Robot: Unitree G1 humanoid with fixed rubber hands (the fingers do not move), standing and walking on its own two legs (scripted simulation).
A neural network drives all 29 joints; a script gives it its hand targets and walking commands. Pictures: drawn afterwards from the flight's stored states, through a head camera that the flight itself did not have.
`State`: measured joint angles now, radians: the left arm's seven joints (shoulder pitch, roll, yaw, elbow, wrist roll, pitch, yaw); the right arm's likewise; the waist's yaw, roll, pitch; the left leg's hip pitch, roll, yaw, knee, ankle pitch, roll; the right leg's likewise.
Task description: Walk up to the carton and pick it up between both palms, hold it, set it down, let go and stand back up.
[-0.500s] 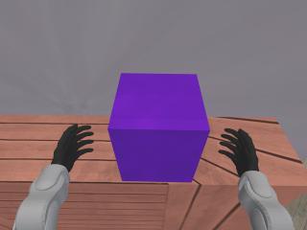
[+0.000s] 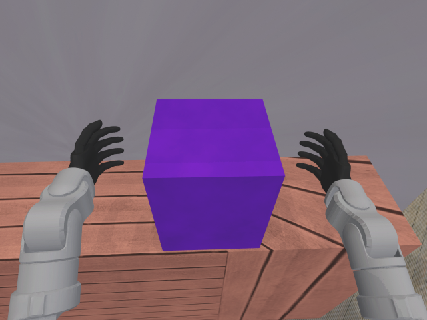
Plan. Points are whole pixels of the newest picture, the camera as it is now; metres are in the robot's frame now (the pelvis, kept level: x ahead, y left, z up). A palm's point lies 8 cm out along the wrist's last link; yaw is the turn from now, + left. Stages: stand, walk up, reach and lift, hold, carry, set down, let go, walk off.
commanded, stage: reach and lift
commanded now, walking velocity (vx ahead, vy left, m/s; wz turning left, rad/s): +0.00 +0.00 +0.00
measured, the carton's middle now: (210, 177) +0.40 -0.01 +0.05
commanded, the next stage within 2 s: none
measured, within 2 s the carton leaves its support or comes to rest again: neither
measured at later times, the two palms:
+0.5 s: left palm (93, 119) +0.41 +0.18 +0.20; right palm (329, 133) +0.38 -0.22 +0.18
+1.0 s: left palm (109, 151) +0.41 +0.18 +0.12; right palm (307, 163) +0.38 -0.20 +0.10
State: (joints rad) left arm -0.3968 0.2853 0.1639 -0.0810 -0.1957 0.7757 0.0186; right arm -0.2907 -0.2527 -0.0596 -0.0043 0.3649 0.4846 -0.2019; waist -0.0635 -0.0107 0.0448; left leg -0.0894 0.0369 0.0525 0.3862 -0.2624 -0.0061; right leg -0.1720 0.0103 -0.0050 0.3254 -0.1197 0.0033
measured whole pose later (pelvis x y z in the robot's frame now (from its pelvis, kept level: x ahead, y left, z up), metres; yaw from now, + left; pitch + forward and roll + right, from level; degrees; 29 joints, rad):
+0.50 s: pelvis -0.01 -0.01 +0.00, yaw +1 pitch +2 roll -1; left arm -0.82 0.39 0.10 0.43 -0.23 0.69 0.04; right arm -0.71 -0.28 -0.04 0.44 0.39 0.47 -0.18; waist -0.09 -0.02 -0.04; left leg -0.19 0.04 0.03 0.40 -0.24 -0.02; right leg -0.26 0.01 -0.02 0.33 -0.10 -0.01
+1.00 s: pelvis -0.01 -0.01 +0.00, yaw +2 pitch +3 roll -1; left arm -0.76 0.29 0.07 0.68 -0.18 0.39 0.03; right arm -0.63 -0.14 -0.09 0.63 0.25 0.27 -0.19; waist -0.09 -0.01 -0.02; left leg -0.22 0.04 0.00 0.43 -0.26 -0.02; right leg -0.27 0.02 -0.04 0.34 -0.11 -0.01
